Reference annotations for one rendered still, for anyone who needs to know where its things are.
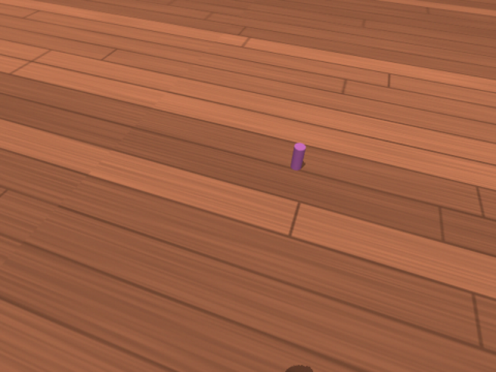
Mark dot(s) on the can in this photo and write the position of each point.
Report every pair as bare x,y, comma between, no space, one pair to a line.
298,155

